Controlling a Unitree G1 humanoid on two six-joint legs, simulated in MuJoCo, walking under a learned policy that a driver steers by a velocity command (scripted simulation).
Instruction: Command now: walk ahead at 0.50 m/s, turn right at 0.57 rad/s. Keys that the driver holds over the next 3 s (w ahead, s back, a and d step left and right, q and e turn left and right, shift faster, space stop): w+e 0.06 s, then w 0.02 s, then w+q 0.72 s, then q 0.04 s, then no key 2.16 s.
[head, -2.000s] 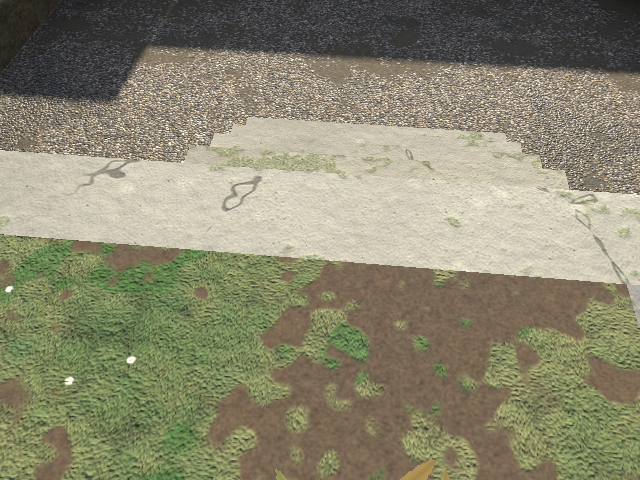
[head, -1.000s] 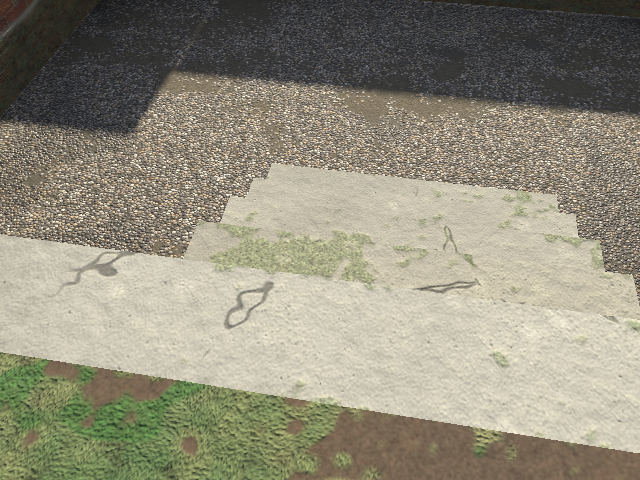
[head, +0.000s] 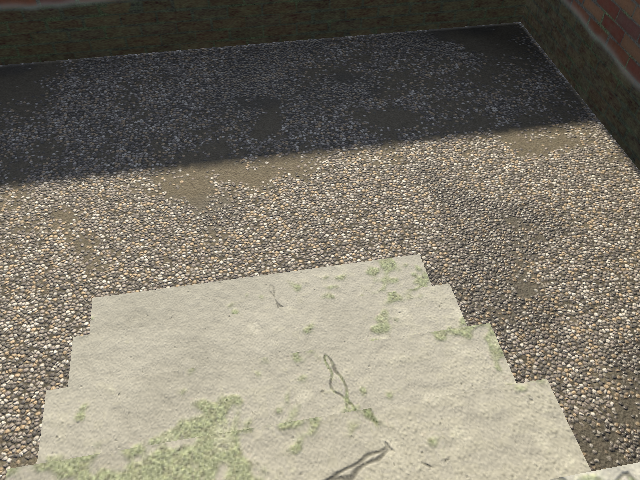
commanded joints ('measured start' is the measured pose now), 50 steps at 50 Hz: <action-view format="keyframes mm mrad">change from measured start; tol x64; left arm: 1 -29 159 30 -70 -21 38 23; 50 -74 2 -69 -207 34 18 -80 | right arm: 1 49 -94 -32 -98 70 31 -24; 50 355 78 54 -91 51 47 62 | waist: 1 -113 4 38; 50 -225 -33 90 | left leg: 1 -45 16 25 -107 42 -22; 15 799 259 -629 -786 616 427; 24 288 90 -392 -955 108 308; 34 612 -11 -469 -423 205 252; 40 -424 -154 -382 -315 -172 206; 46 -769 -213 -103 1130 -460 -54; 50 -321 18 -28 570 -89 -91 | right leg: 1 -76 -260 300 -207 312 -190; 16 -509 -67 20 851 -402 43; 34 -944 -227 92 223 378 155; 41 213 -164 -36 -120 500 114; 45 1182 -704 96 335 1807 -376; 50 -222 -471 -46 -104 858 -173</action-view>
